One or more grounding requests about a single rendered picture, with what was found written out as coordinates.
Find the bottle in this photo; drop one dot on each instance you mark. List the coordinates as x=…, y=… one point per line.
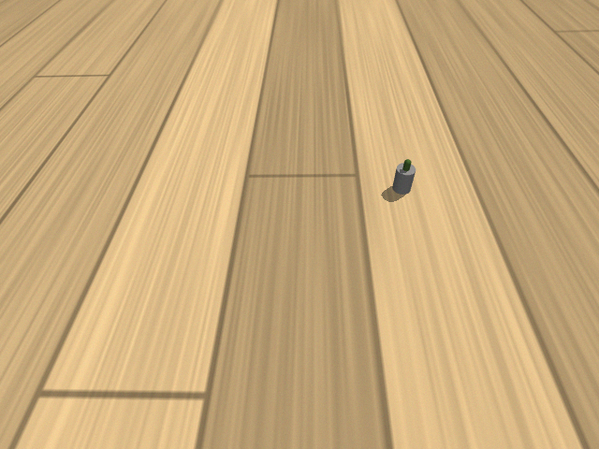
x=404, y=177

